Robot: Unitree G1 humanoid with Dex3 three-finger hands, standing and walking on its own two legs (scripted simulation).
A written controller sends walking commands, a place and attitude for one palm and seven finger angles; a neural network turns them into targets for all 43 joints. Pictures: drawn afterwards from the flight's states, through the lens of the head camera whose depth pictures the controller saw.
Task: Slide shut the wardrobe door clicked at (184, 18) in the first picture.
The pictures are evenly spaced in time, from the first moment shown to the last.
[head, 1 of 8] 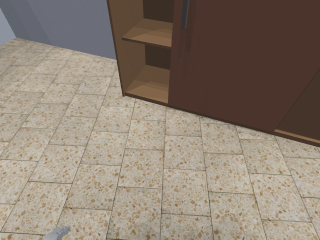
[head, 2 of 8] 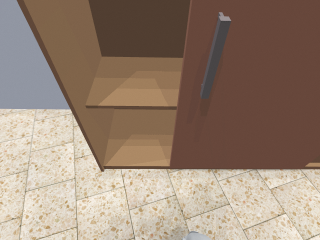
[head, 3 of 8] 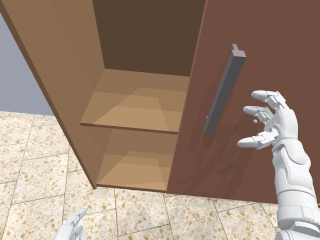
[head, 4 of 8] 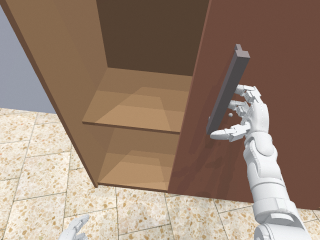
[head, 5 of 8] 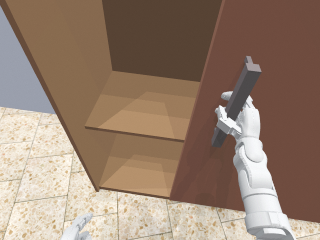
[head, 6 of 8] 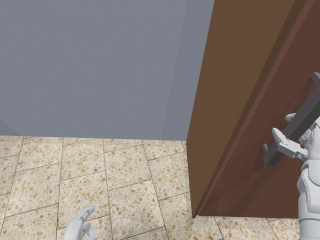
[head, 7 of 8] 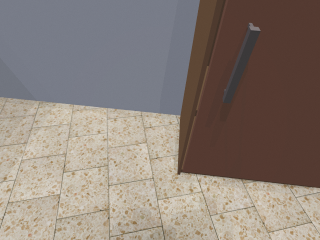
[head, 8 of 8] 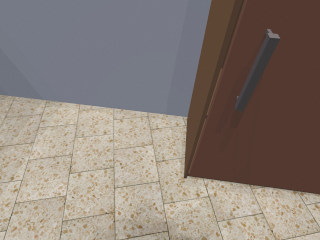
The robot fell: no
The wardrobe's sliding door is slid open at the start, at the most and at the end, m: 0.44 0.44 0.01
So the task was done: yes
